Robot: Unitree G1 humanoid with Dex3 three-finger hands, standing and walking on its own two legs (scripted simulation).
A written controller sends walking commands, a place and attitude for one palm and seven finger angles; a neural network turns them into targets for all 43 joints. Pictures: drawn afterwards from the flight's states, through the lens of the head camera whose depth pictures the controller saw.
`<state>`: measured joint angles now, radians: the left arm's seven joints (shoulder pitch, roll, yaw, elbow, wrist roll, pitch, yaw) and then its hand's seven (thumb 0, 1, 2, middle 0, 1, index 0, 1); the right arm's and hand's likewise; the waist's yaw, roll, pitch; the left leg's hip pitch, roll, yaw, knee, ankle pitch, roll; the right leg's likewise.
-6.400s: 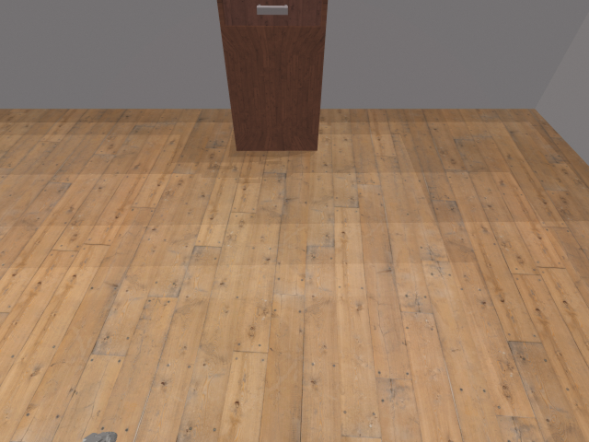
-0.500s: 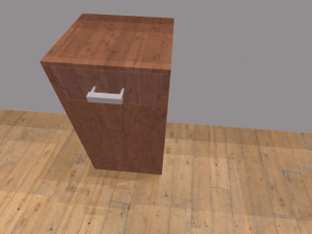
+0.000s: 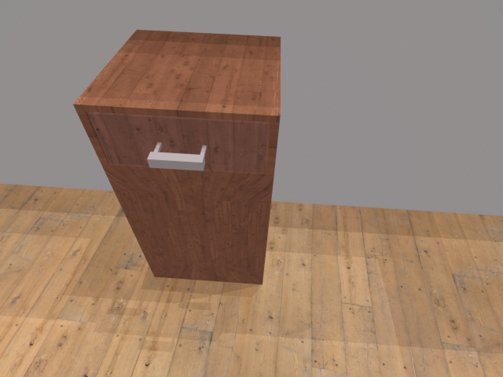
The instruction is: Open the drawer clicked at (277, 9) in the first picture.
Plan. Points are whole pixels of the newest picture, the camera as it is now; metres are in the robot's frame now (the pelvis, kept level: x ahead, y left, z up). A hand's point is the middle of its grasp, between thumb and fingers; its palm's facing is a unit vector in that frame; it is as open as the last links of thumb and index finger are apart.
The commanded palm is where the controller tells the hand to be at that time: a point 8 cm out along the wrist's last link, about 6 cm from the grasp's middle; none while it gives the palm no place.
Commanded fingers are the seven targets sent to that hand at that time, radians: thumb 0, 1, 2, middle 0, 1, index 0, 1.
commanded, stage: come to a stop and stand still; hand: left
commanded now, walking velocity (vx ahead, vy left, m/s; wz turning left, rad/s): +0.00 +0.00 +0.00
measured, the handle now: (179, 154) +0.60 +0.22 -0.02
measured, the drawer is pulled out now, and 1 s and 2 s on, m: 0.00 0.00 0.00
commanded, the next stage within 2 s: look again from close up in 0.42 s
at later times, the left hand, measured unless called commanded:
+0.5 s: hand out of the picture +0.01 +0.17 -0.18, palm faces +0.05 -0.98 -0.17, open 7.4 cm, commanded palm none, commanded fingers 0.00 0.90 0.90 -0.20 -0.30 -0.20 -0.30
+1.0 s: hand out of the picture +0.04 +0.20 -0.17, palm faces +0.03 -0.97 -0.22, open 7.3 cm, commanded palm none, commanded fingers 0.00 0.90 0.90 -0.20 -0.30 -0.20 -0.30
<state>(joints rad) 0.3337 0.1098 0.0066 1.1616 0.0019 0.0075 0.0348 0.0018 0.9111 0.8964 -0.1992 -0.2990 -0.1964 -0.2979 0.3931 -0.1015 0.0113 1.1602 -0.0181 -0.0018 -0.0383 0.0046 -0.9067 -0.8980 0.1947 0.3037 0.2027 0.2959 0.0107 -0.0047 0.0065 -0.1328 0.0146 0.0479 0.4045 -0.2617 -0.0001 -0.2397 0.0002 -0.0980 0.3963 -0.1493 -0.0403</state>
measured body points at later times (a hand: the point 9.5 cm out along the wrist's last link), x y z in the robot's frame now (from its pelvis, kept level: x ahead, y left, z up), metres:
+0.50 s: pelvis +0.02 +0.01 +0.00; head +0.03 +0.01 +0.45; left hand +0.00 +0.22 -0.16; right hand +0.00 -0.19 -0.16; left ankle -0.03 +0.12 -0.74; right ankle +0.04 -0.09 -0.74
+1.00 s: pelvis +0.03 +0.02 -0.01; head +0.03 +0.01 +0.44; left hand +0.04 +0.25 -0.16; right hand +0.01 -0.18 -0.18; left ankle -0.03 +0.12 -0.74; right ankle +0.04 -0.09 -0.74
